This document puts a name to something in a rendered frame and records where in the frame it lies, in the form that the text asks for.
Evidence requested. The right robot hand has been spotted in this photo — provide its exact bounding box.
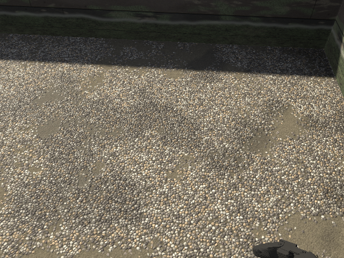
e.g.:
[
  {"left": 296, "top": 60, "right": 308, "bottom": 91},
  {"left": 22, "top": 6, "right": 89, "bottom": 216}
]
[{"left": 253, "top": 239, "right": 318, "bottom": 258}]

